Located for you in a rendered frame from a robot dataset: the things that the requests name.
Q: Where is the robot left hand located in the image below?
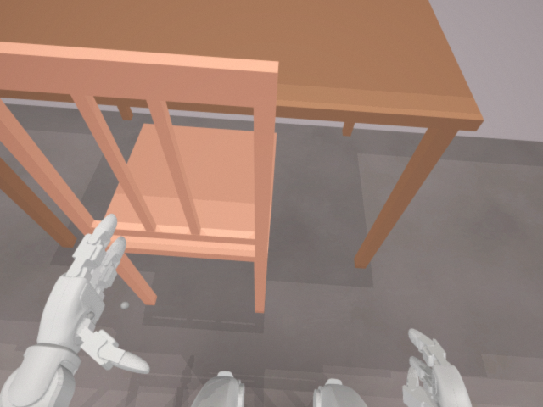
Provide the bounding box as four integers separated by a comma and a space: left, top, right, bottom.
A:
36, 214, 149, 374

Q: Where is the robot right hand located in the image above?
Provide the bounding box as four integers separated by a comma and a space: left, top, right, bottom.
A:
402, 328, 472, 407

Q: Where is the right robot thigh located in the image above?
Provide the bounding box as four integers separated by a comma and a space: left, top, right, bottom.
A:
313, 384, 367, 407

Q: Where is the table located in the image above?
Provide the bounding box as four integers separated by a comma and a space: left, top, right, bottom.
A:
0, 0, 484, 269

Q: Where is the chair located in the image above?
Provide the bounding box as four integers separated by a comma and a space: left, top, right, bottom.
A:
0, 42, 278, 313

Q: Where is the left robot forearm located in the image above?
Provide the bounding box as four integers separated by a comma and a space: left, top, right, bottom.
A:
0, 343, 81, 407

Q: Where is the left robot thigh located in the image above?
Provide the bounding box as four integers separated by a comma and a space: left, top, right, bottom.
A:
191, 376, 244, 407

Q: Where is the robot thigh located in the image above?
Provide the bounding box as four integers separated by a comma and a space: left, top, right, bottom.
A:
313, 384, 367, 407
191, 376, 244, 407

